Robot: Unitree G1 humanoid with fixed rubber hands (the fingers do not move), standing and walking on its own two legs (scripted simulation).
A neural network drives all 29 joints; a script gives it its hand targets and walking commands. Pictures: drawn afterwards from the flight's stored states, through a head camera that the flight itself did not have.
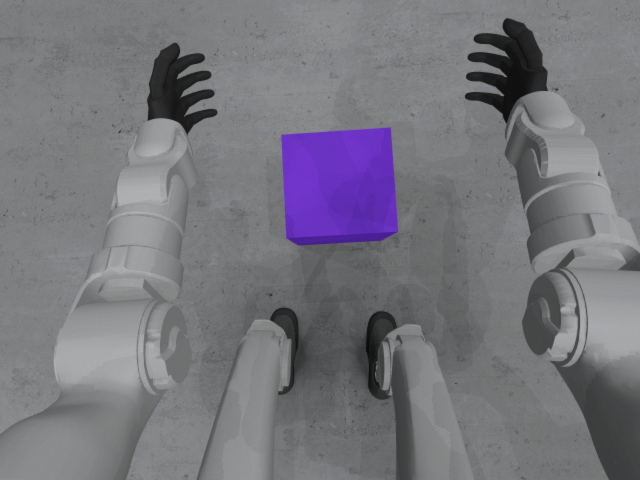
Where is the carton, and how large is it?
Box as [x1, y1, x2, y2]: [281, 127, 397, 244]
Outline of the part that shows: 390,127 281,135 285,221 287,238 297,244 381,240 397,231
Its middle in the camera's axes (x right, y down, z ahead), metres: +0.04 -0.09 +0.85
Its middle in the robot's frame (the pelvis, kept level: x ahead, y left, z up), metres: +0.51 +0.00 -0.51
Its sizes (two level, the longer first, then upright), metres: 0.210 0.200 0.250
